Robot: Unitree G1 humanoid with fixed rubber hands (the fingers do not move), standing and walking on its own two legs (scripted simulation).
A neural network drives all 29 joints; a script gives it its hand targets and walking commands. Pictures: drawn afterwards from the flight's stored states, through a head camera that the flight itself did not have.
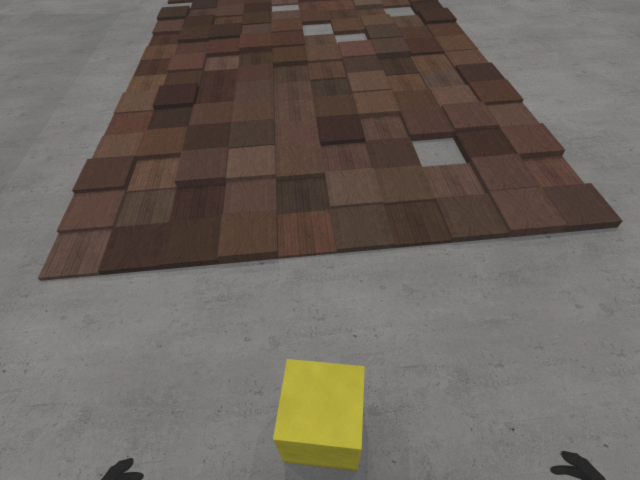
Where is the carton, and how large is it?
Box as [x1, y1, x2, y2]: [273, 359, 364, 470]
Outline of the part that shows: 287,359 273,440 283,461 356,470 361,449 364,366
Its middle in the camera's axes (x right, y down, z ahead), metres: +0.01 +0.49 +1.07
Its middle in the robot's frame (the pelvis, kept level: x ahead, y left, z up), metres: +0.38 +0.04 -0.66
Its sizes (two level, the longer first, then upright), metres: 0.210 0.200 0.250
